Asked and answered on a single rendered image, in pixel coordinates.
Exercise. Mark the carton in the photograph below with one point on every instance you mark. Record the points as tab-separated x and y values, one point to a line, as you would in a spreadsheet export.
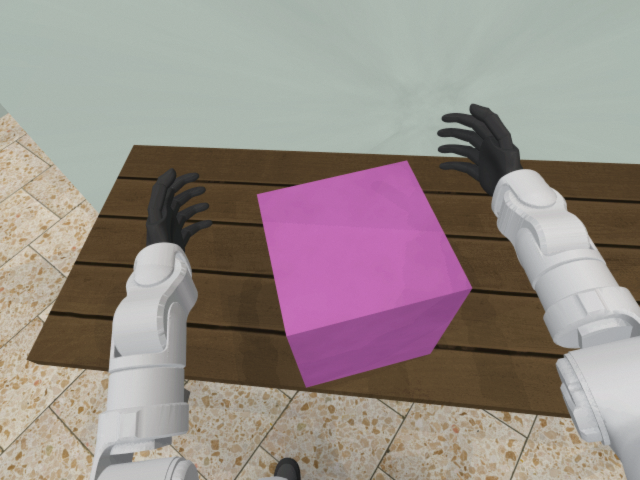
364	273

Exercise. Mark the robot left hand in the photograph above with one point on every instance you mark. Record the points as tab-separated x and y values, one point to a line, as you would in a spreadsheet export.
164	222

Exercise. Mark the robot left upper arm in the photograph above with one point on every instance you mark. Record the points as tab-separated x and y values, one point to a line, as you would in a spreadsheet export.
170	468

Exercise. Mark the robot right upper arm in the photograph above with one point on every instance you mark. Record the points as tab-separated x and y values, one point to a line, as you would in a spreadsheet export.
601	389

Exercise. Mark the robot right forearm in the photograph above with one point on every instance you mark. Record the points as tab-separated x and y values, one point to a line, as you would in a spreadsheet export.
584	305

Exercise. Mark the table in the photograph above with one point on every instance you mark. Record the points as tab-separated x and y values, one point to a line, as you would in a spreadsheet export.
496	354

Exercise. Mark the robot right hand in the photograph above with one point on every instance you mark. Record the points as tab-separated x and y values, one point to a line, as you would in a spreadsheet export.
494	154

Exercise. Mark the robot left foot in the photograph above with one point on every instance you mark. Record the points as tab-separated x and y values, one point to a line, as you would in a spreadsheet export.
288	468

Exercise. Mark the robot left forearm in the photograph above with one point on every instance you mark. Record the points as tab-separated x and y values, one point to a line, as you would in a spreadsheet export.
145	402

